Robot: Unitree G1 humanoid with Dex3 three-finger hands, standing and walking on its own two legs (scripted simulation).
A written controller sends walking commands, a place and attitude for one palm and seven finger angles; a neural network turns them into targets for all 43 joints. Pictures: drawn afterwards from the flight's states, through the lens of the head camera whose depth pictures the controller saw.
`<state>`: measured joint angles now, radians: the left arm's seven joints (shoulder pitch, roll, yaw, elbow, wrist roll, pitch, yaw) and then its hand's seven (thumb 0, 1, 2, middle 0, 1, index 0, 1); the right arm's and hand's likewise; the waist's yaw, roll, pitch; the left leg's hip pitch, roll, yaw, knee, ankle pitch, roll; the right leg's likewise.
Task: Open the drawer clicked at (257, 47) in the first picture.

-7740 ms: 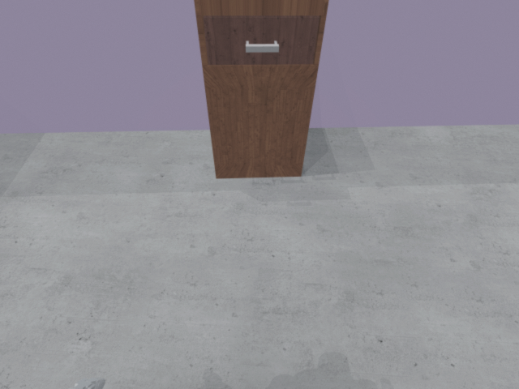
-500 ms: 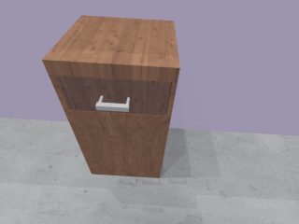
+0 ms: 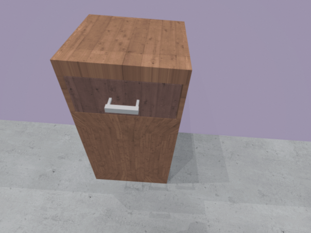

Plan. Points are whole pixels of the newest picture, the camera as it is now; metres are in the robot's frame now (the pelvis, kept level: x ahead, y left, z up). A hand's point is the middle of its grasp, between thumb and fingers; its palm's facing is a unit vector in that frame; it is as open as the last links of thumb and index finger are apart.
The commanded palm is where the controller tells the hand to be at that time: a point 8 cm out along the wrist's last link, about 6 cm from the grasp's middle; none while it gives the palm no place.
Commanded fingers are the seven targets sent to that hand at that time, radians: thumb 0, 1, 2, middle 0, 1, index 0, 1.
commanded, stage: shuffle to correct the standing spot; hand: left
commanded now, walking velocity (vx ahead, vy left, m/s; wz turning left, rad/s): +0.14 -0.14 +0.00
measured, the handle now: (122, 105) +0.56 +0.16 -0.03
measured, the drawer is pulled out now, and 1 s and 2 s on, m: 0.00 0.00 0.00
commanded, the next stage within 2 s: come to a stop and stand still in 0.08 s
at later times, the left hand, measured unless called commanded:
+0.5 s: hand out of the picture +0.00 +0.10 -0.18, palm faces +0.09 -0.99 -0.08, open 7.4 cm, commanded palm none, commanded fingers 0.00 0.90 0.90 -0.20 -0.30 -0.20 -0.30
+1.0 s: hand out of the picture +0.08 +0.18 -0.17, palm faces +0.04 -0.97 -0.25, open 7.4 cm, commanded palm none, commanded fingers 0.00 0.90 0.90 -0.20 -0.30 -0.20 -0.30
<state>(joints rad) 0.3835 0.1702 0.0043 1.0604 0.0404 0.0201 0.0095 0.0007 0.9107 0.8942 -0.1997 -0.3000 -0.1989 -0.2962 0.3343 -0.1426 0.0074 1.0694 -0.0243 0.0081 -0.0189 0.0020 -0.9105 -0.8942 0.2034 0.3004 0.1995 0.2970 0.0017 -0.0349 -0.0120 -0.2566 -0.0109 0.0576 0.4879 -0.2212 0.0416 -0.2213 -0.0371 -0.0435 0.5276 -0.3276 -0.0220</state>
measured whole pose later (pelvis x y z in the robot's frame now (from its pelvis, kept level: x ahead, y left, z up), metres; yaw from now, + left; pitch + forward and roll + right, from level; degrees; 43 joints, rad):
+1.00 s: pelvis +0.01 -0.02 -0.01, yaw +2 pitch -2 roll -1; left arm 0.28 0.22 0.00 0.89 0.02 0.02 0.04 0.00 0.91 0.89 -0.20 -0.30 -0.20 -0.30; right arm 0.32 -0.18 0.00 0.94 -0.03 0.02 -0.01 0.00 -0.91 -0.89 0.20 0.30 0.20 0.30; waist -0.01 0.00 0.00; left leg -0.33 0.01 0.09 0.59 -0.24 0.06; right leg -0.20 0.00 -0.10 0.57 -0.35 -0.02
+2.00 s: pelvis -0.01 +0.02 +0.00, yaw +1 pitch -1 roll -1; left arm 0.44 0.10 0.00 1.10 0.04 0.00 0.05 0.00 0.91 0.89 -0.20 -0.30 -0.20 -0.30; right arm 0.31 -0.13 -0.01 1.12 -0.01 0.02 -0.01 0.00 -0.92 -0.89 0.20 0.30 0.20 0.30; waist 0.01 -0.01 -0.01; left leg -0.27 -0.05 0.13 0.38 -0.10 0.11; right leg -0.18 -0.05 -0.06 0.43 -0.23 0.03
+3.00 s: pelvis +0.03 -0.01 +0.01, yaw +0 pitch +1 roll -1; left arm 0.30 0.18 0.06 1.05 0.05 0.03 -0.01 0.03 0.95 0.89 -0.20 -0.30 -0.20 -0.30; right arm 0.42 -0.09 -0.01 1.11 -0.03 -0.04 -0.04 0.00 -0.91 -0.89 0.20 0.30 0.20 0.30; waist -0.03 -0.04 -0.01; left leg -0.17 0.04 0.14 0.42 -0.27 0.02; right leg -0.49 -0.07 -0.06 0.88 -0.26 0.00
